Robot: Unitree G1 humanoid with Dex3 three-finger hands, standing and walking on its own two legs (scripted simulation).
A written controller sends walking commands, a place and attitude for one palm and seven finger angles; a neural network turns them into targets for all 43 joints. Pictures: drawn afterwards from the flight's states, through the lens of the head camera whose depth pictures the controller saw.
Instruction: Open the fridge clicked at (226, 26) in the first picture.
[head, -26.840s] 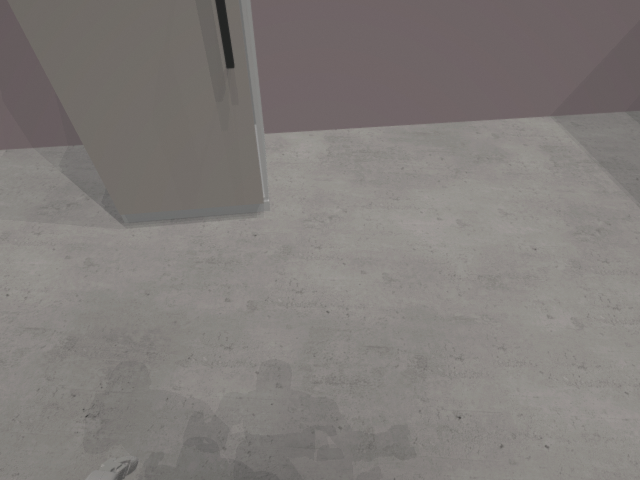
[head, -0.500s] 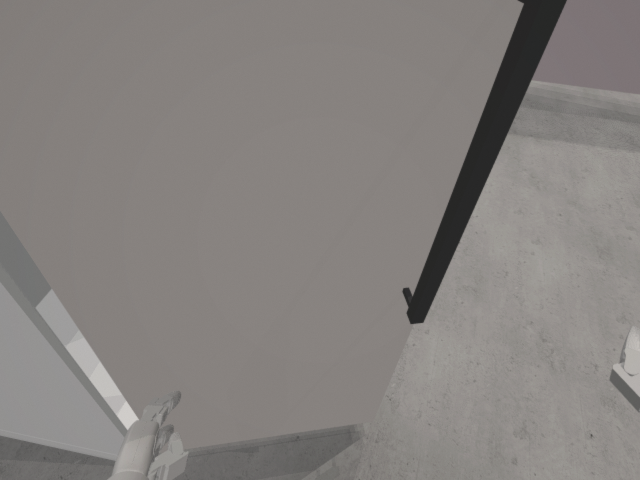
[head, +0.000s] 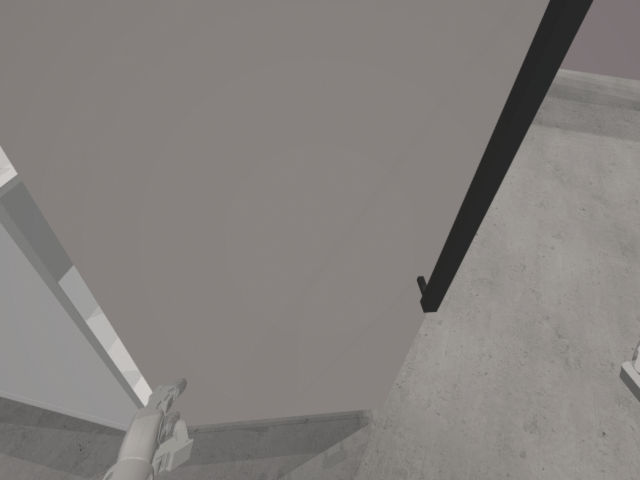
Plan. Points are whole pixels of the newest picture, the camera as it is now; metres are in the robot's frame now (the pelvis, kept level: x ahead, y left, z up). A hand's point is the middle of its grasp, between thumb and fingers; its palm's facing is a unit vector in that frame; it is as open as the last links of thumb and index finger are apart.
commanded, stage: step back with the hand held close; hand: right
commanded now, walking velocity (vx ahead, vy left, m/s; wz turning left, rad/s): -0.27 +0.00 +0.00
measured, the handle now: (471, 187) +0.43 -0.18 +0.18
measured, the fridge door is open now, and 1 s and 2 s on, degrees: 71 71 71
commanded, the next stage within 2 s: stop stepping back and stand still in 1.32 s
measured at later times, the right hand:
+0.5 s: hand out of the picture +0.14 -0.29 +0.15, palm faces +0.48 +0.76 -0.44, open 7.5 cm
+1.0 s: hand out of the picture +0.07 -0.31 +0.16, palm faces +0.56 +0.69 -0.45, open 7.5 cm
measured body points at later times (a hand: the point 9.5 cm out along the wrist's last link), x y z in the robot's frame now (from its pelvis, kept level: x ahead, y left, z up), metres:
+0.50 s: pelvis -0.06 -0.03 -0.02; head -0.05 -0.03 +0.43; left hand +0.11 +0.21 -0.10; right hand +0.11 -0.33 +0.17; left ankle +0.02 +0.12 -0.74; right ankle +0.01 -0.12 -0.74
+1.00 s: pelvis -0.11 -0.02 -0.04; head -0.09 -0.04 +0.41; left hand +0.09 +0.20 -0.11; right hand +0.04 -0.34 +0.18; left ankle +0.02 +0.11 -0.74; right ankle +0.01 -0.12 -0.74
